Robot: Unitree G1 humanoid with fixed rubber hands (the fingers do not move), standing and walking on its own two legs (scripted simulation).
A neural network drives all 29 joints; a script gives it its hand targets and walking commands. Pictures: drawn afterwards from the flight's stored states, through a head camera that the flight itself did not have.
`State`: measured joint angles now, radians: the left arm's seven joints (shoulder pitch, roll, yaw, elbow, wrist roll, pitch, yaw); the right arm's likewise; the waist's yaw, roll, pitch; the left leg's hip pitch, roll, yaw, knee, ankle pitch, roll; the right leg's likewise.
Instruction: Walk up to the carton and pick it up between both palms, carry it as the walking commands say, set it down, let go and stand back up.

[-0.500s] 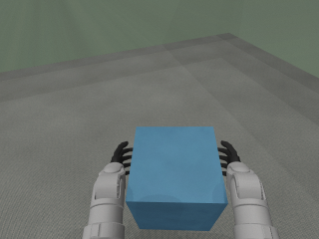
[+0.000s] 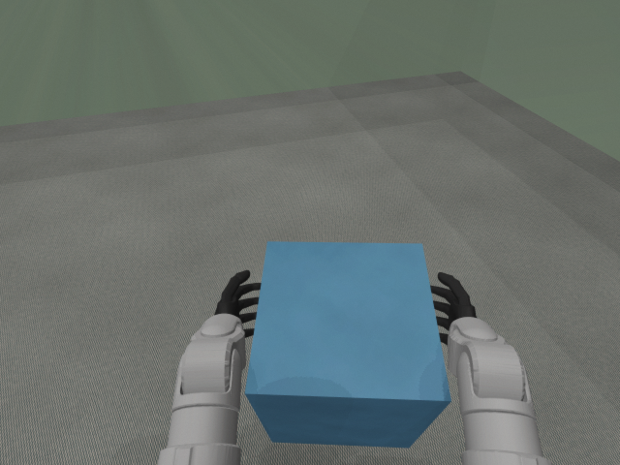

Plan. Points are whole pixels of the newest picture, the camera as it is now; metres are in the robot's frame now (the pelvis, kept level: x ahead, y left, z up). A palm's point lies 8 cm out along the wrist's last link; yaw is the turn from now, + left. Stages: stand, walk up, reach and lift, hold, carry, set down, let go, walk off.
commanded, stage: carry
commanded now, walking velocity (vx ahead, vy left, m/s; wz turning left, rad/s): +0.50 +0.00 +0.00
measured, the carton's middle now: (341, 350) +0.29 -0.01 -0.01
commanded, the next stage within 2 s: none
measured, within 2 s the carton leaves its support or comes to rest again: neither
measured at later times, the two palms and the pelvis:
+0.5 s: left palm (244, 242) +0.41 +0.13 +0.09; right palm (444, 241) +0.41 -0.17 +0.09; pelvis +0.18 -0.01 +0.01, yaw +0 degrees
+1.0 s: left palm (242, 203) +0.52 +0.16 +0.08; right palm (415, 205) +0.51 -0.14 +0.08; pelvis +0.28 +0.01 -0.01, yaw -1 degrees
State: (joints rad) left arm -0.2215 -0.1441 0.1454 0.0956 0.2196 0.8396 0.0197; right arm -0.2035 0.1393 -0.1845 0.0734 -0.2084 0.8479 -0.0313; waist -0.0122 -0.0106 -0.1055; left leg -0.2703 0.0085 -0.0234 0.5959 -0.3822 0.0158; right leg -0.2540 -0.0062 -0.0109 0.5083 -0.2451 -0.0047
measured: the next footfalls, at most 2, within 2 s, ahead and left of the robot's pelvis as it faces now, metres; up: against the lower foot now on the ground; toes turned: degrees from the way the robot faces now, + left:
right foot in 0.32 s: +0.22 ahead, -0.10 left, +0.00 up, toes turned -10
left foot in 0.62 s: +0.33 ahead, +0.12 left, +0.00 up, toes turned -16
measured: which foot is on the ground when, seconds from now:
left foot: down 0.00-0.34, up 0.36-0.60, down 0.62-1.00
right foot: down 0.00-0.04, up 0.06-0.30, down 0.32-1.00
